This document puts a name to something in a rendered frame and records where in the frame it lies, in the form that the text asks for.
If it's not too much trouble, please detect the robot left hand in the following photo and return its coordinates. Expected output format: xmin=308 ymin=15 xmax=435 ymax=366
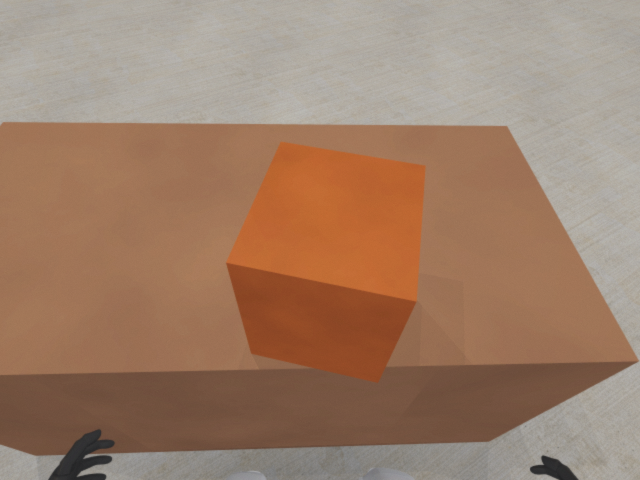
xmin=48 ymin=429 xmax=115 ymax=480

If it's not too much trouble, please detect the pedestal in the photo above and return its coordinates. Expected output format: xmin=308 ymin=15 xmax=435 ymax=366
xmin=0 ymin=122 xmax=639 ymax=456

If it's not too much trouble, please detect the robot right hand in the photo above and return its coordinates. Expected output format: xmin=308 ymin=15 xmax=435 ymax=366
xmin=530 ymin=455 xmax=578 ymax=480

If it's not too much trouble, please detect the carton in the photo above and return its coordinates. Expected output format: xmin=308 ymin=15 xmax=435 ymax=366
xmin=226 ymin=142 xmax=426 ymax=383

